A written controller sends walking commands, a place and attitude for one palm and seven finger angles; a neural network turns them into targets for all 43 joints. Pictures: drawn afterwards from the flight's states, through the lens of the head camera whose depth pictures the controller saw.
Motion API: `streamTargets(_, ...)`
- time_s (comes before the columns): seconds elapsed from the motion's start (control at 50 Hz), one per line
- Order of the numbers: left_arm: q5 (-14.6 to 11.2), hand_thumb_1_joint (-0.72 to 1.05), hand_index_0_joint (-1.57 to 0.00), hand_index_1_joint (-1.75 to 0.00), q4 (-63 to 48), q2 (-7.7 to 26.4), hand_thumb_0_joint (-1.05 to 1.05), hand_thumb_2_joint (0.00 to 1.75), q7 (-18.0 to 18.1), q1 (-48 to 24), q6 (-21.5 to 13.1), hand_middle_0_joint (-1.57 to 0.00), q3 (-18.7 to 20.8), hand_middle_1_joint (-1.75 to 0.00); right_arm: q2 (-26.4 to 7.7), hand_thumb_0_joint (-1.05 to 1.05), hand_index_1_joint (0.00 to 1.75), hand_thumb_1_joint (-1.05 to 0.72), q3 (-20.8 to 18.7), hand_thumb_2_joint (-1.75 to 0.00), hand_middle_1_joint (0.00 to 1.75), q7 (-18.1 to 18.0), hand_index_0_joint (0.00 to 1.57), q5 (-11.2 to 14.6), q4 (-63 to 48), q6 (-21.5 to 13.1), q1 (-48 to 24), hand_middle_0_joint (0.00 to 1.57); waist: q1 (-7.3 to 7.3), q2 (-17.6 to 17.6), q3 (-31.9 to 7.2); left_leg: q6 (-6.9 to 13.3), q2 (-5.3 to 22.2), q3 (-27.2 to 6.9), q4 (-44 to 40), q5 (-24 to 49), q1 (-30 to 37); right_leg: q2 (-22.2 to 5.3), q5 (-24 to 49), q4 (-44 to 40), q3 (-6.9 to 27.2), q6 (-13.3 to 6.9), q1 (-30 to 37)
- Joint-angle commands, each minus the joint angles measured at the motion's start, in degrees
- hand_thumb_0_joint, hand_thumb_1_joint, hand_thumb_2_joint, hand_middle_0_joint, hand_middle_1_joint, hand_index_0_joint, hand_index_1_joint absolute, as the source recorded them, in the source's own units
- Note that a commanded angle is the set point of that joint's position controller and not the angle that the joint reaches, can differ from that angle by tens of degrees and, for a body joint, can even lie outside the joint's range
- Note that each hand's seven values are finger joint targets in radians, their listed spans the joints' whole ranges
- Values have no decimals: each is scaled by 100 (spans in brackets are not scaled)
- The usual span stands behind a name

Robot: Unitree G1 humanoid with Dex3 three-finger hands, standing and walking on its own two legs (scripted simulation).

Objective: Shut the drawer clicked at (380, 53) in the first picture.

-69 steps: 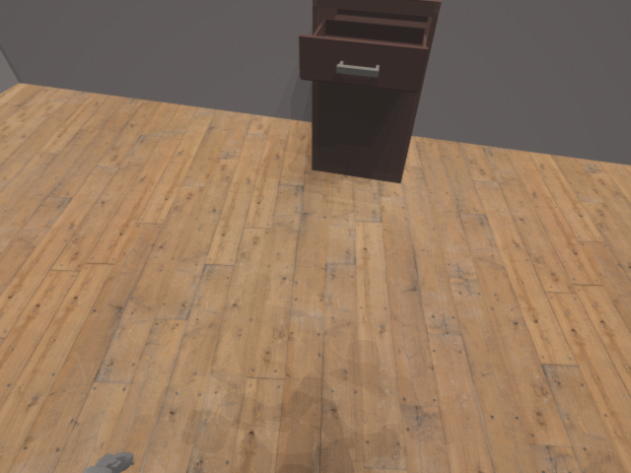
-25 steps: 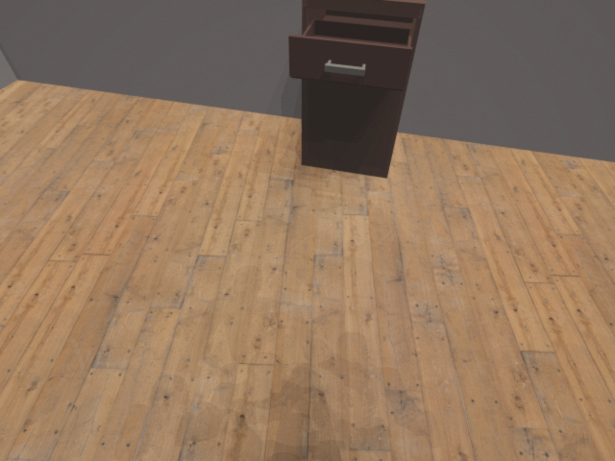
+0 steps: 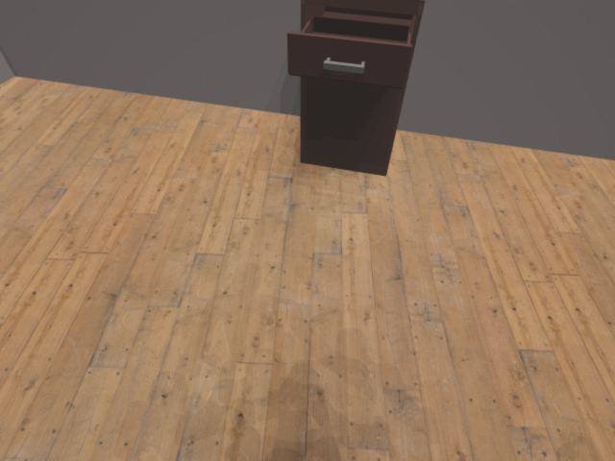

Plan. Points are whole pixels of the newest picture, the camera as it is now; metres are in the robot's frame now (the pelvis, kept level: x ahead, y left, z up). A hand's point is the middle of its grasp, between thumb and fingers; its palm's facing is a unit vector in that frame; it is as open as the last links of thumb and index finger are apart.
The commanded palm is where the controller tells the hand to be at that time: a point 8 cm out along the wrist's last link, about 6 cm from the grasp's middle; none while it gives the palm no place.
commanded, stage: look at it before walking up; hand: left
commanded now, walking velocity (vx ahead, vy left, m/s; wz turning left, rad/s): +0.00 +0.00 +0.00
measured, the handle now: (344, 64) +1.33 -0.05 -0.07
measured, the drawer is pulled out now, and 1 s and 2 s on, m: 0.30 0.30 0.30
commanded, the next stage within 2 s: walk to a spot facing it in 0.06 s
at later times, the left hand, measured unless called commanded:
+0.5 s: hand out of the picture +0.06 +0.19 -0.19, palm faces -0.11 -0.98 -0.19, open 7.4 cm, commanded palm none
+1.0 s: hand (245, 439) +0.20 +0.11 -0.18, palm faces -0.06 -0.99 -0.12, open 7.4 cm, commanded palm none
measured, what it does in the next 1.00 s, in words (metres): walks ahead: right foot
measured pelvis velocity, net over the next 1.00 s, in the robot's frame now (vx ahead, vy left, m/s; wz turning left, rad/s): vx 0.25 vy -0.04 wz -0.16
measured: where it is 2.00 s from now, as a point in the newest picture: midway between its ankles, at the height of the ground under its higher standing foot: (349, 332)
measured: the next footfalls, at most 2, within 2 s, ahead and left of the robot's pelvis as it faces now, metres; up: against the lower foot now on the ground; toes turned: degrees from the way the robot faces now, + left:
right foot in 0.60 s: +0.15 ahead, -0.13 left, +0.00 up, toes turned -12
left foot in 1.08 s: +0.47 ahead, +0.04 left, +0.00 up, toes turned -1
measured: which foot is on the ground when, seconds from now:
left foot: down 0.00-0.60, up 0.62-1.00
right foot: down 0.00-0.40, up 0.42-0.58, down 0.60-1.00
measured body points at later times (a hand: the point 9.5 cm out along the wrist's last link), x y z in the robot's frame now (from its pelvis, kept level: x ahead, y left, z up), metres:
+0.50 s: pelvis +0.06 -0.01 -0.01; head +0.06 -0.01 +0.44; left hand +0.06 +0.24 -0.17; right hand +0.03 -0.25 -0.17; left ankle +0.00 +0.13 -0.75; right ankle +0.02 -0.10 -0.72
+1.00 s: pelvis +0.25 -0.04 -0.01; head +0.27 -0.03 +0.44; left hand +0.20 +0.16 -0.17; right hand +0.33 -0.28 -0.15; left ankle +0.41 +0.06 -0.71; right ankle +0.11 -0.12 -0.75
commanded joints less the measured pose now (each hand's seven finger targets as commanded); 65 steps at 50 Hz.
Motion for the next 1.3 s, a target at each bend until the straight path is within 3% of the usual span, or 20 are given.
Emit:
streamTargets(0.0, -32, 90, -20, -30, -381, 1215, 0, 90, 105, -231, -117, -20, 241, -30, -1177, 0, 30, -90, -244, -90, 30, -68, 20, -15, -348, -155, -276, 20, -5, -12, -350, 215, 615, -509, -310, 751, 112, -712, 780, -423, 610, -155, -9)
streamTargets(0.14, -34, 90, -20, -30, -368, 1218, 0, 90, 102, -232, -120, -20, 237, -30, -1176, 0, 30, -90, -238, -90, 30, -68, 20, -20, -335, -151, -302, 20, -9, -47, -301, 208, 616, -486, -352, 698, 131, -720, 764, -471, 628, -156, -24)
streamTargets(0.24, 25, 90, -20, -30, -228, 582, 0, 90, 31, 439, 113, -20, 168, -30, -464, 0, 30, -90, -128, -90, 30, 2, 20, -127, -199, 28, 291, 20, 41, -203, 291, 132, 445, -240, -190, -1973, -497, -548, -2201, -615, 954, -200, -629)
streamTargets(0.32, 27, 90, -20, -30, -380, 482, 0, 90, -40, 629, 89, -20, 259, -30, -450, 0, 30, -90, -200, -90, 30, -6, 20, -129, -297, -41, 587, 20, -22, -119, 652, 267, 522, -290, 16, -2208, -649, -413, -2360, -264, 1095, -401, -1052)
streamTargets(0.38, 9, 90, -20, -30, -566, 53, 0, 90, -89, 545, -29, -20, 245, -30, -693, 0, 30, -90, -331, -90, 30, -72, 20, -112, -181, -168, 1268, 20, -282, 976, 432, 802, 1484, -1420, -721, -1916, 530, 153, -1137, 1577, 87, -245, -2008)
streamTargets(0.44, 29, 90, -20, -30, -914, -46, 0, 90, -100, -83, -117, -20, 289, -30, -565, 0, 30, -90, -398, -90, 30, -88, 20, -91, -113, -281, 1771, 20, -475, 996, 686, 1329, 2154, -1744, -1071, -775, 1050, -312, -1737, 2830, 14, -112, -3102)
streamTargets(0.54, 18, 90, -20, -30, -397, -427, 0, 90, -181, 1415, -183, -20, 362, -30, -296, 0, 30, -90, -365, -90, 30, -112, 20, -110, -178, -318, 1097, 20, 436, 491, 134, 592, 1300, 197, 538, 390, -382, -168, -359, 844, -696, -143, -118)
streamTargets(0.56, 58, 90, -20, -30, -81, -71, 0, 90, -124, 2318, -239, -20, 448, -30, -99, 0, 30, -90, -338, -90, 30, -76, 20, -46, -198, -342, 1108, 20, 788, -482, -312, 354, 827, 661, 1919, 332, -1139, -385, -424, 430, -146, -291, 1145)
streamTargets(0.58, 68, 90, -20, -30, 131, 551, 0, 90, -10, 3048, -321, -20, 610, -30, 315, 0, 30, -90, -250, -90, 30, -15, 20, 8, -440, -391, 982, 20, 983, -2208, -405, 101, 175, 1037, 3614, -1574, -2565, -1923, -931, -593, 2325, -833, 1795)
streamTargets(0.6, -46, 90, -20, -30, 129, 623, 0, 90, 65, 3077, -318, -20, 585, -30, 211, 0, 30, -90, -274, -90, 30, -1, 20, -27, -613, -387, 765, 20, 881, -1943, -359, 150, 255, 485, 4396, -2043, -3009, -2384, -821, -1105, 3311, -1136, 1737)
streamTargets(0.68, 19, 90, -20, -30, -197, -138, 0, 90, 120, 1841, -333, -20, 406, -30, 510, 0, 30, -90, -343, -90, 30, 39, 20, -105, -398, -306, 577, 20, 301, -253, 664, 100, 793, 162, 4712, -766, -2944, -1900, -670, -1157, 1985, -1121, 15)
streamTargets(0.76, 36, 90, -20, -30, -105, -361, 0, 90, 131, 1844, -422, -20, 336, -30, 740, 0, 30, -90, -363, -90, 30, 88, 20, -115, -342, -159, 874, 20, -9, -431, 565, -70, 753, 412, 4138, -133, -2781, -1410, 525, -1234, 850, -922, -152)
streamTargets(0.94, 50, 90, -20, -30, 134, -350, 0, 90, 218, 2151, -467, -20, 347, -30, 829, 0, 30, -90, -305, -90, 30, 203, 20, -45, -959, -288, -414, 20, 213, -580, 729, 83, 532, 713, 1965, 328, -2482, -1298, 2364, -1022, 328, -776, 575)
streamTargets(1.0, 50, 90, -20, -30, 131, -193, 0, 90, 220, 2007, -459, -20, 402, -30, 589, 0, 30, -90, -394, -90, 30, 102, 20, -80, -686, -364, 582, 20, -276, -526, 132, 317, 101, 914, 1292, 176, -875, -1184, 3863, 361, 80, -653, 584)
streamTargets(1.02, 16, 90, -20, -30, 99, -239, 0, 90, 210, 1967, -461, -20, 414, -30, 373, 0, 30, -90, -453, -90, 30, 43, 20, -121, -431, -384, 1474, 20, -643, -328, -354, 433, 143, 791, 1036, 433, 341, -975, 3630, 1479, -94, -521, 115)
streamTargets(1.06, -96, 90, -20, -30, -109, -751, 0, 90, 94, 2348, -444, -20, 347, -30, -692, 0, 30, -90, -694, -90, 30, -54, 20, -179, -163, -392, 2693, 20, -775, 1877, -1523, 1404, 2701, -2803, -146, 542, 2448, 310, -1969, 5060, -455, -157, -2190)
streamTargets(1.08, -36, 90, -20, -30, -210, -588, 0, 90, 125, 1965, -436, -20, 380, -30, -514, 0, 30, -90, -648, -90, 30, -74, 20, -76, -205, -326, 2297, 20, -650, 1084, -1145, 1552, 2784, -2978, -584, -231, 1839, -34, -1901, 5711, 106, -284, -2512)
streamTargets(1.14, 75, 90, -20, -30, -230, -761, 0, 90, 15, 1454, -283, -20, 410, -30, 423, 0, 30, -90, -410, -90, 30, -82, 20, -88, -502, -393, 1068, 20, -133, 551, 430, 986, 2131, -1499, -1170, -1478, -594, -646, -667, 5621, 112, -180, -2541)
streamTargets(1.22, 126, 90, -20, -30, -204, -1038, 0, 90, -29, 1810, -30, -20, 410, -30, 694, 0, 30, -90, -391, -90, 30, -105, 20, -86, -454, -532, 1037, 20, 247, 447, 290, 802, 1616, -63, -1262, -494, -1166, -749, -63, 4920, -11, -25, -2176)
streamTargets(1.28, 127, 90, -20, -30, -378, -943, 0, 90, -63, 1427, 38, -20, 448, -30, 559, 0, 30, -90, -393, -90, 30, -116, 20, -59, -404, -568, 1248, 20, 188, 392, 332, 884, 1634, 99, -1423, -170, -618, -846, 386, 4529, 13, 103, -2764)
